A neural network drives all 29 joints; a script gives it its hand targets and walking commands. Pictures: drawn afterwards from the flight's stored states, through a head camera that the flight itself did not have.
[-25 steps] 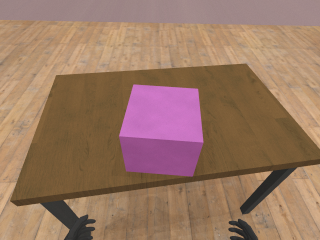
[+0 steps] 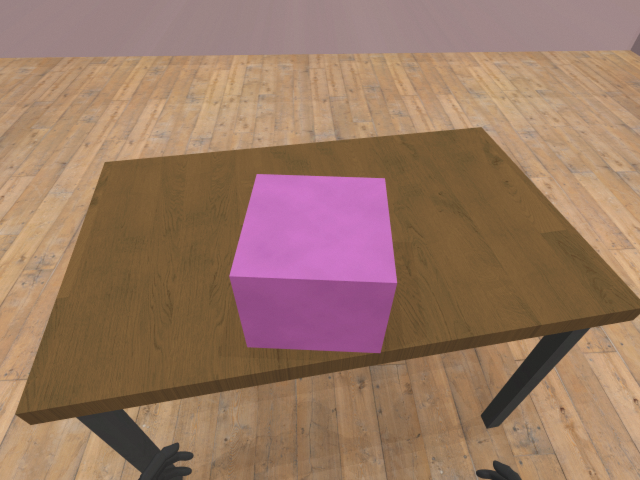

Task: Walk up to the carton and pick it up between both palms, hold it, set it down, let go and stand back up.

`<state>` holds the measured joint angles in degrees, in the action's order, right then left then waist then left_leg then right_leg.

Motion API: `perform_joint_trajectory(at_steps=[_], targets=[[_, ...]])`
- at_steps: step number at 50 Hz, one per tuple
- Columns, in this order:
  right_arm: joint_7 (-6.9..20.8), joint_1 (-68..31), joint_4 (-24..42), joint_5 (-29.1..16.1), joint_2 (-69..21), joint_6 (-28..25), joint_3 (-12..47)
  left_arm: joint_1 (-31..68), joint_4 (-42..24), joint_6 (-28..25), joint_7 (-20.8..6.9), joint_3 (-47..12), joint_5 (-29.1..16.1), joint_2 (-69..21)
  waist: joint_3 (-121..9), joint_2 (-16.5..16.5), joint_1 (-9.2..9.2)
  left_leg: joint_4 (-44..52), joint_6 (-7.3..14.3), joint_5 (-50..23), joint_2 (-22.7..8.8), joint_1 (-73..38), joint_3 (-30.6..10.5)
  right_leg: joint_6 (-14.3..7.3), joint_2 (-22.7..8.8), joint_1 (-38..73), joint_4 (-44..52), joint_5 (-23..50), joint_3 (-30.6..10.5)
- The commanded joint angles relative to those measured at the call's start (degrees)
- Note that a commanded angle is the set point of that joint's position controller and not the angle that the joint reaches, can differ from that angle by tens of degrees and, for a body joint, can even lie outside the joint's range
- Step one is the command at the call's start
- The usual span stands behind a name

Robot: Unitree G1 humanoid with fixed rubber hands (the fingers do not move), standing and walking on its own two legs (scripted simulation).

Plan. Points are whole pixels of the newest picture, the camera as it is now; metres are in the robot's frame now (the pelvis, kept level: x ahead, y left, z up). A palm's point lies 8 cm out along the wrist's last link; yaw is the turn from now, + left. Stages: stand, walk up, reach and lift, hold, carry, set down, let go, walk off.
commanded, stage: stand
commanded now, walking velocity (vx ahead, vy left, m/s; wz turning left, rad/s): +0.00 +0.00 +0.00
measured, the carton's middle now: (317, 261) +0.47 +0.03 -0.01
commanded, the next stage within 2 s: none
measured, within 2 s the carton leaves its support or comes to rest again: neither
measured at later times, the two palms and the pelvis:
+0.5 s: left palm out of the picture +0.03 +0.24 -0.13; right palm out of the picture +0.00 -0.22 -0.14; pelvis +0.01 +0.01 +0.00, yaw -1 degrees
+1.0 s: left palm out of the picture -0.03 +0.23 -0.14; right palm out of the picture -0.05 -0.17 -0.15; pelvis +0.00 +0.03 +0.00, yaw -2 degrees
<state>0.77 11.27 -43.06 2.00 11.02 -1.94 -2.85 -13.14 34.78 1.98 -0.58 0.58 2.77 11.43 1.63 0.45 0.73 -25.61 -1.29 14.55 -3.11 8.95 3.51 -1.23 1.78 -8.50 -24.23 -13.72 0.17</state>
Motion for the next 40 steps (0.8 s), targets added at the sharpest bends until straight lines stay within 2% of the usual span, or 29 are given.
perform_joint_trajectory(at_steps=[1, 3, 5, 12, 16, 32, 40], targets=[[0.1, 2.9, 2.1, -1.0, 8.6, 1.8, -2.7, -0.5, -2.6, -4.1, 0.0, 2.9, -0.6, 5.9, -6.9, -3.1, -0.84, 2.0, 0.2, -4.4, -3.2, -0.6, -2.8, 0.4, -6.1, -1.7, 2.5, 19.1, -5.3], [0.3, 2.5, 1.5, -0.5, 8.1, 1.7, -2.6, -1.6, -1.1, -4.4, 0.3, 3.0, -0.9, 6.0, -6.8, -4.3, -0.85, 1.6, 0.6, -5.8, -3.3, -1.0, -3.1, 0.1, -6.4, -2.4, 2.5, 20.2, -5.5], [0.2, 3.4, 0.1, -0.1, 7.9, 1.6, -2.6, -2.5, 0.1, -4.6, 0.6, 3.1, -0.9, 6.1, -6.0, -4.1, -0.91, 2.0, 0.9, -6.1, -3.2, -0.1, -3.3, -0.3, -6.5, -2.5, 2.5, 19.3, -5.7], [-0.6, 7.4, -5.6, -0.2, 7.7, 1.5, -2.5, -7.8, 5.7, -4.6, 1.5, 3.2, -1.1, 6.2, -0.5, -0.5, -0.54, 5.0, 1.4, -5.6, -3.2, 1.2, -3.9, -0.6, -6.3, -4.6, 3.9, 12.8, -6.4], [-1.1, 9.5, -8.8, -0.4, 6.9, 1.5, -2.3, -10.1, 9.1, -4.4, 1.9, 3.1, -1.3, 5.9, 1.9, 0.5, -0.50, 6.6, 1.6, -5.1, -3.1, 1.3, -4.0, -0.6, -6.2, -5.1, 4.8, 10.3, -6.6], [-2.2, 12.7, -18.1, -0.8, 3.3, 1.8, -1.2, -12.7, 19.7, -3.8, 3.0, 1.7, -1.8, 1.8, 4.1, -1.2, -1.10, 8.6, 2.4, -4.8, -2.9, -0.9, -3.7, 0.1, -5.7, -5.0, 6.2, 7.9, -6.0], [-2.6, 13.5, -21.1, -0.8, 1.4, 2.0, -0.4, -13.5, 23.7, -3.4, 3.4, 1.1, -1.9, 0.3, 5.6, -1.0, -1.22, 8.9, 2.6, -3.7, -2.7, -0.6, -3.6, 0.5, -5.6, -5.7, 6.1, 6.8, -5.9]])
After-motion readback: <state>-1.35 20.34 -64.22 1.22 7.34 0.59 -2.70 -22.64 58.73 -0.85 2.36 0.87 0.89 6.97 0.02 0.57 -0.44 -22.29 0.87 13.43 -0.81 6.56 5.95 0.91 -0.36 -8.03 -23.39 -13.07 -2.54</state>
